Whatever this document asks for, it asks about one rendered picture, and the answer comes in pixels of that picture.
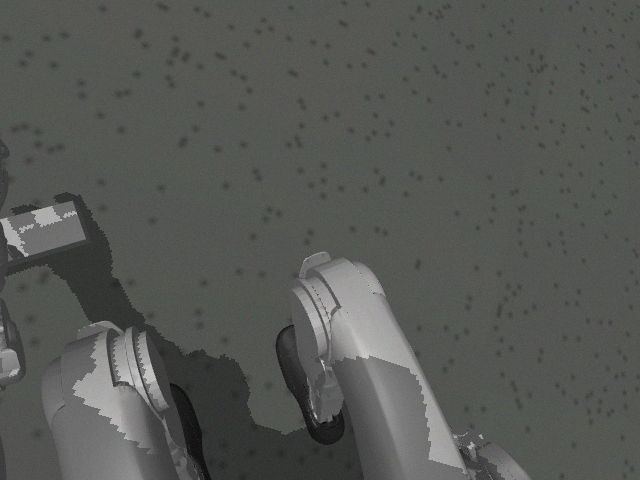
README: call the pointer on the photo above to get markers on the right robot foot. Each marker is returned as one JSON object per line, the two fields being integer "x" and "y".
{"x": 325, "y": 433}

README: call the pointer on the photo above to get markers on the left robot hand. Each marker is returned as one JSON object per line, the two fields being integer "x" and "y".
{"x": 14, "y": 255}

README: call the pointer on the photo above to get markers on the left robot foot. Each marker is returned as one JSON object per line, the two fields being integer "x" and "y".
{"x": 191, "y": 430}

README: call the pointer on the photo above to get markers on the right robot hand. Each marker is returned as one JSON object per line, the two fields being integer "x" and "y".
{"x": 495, "y": 463}

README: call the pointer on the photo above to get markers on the small box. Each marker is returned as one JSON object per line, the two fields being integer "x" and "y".
{"x": 46, "y": 231}

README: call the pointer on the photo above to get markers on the left robot arm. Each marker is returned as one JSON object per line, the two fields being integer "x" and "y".
{"x": 12, "y": 358}

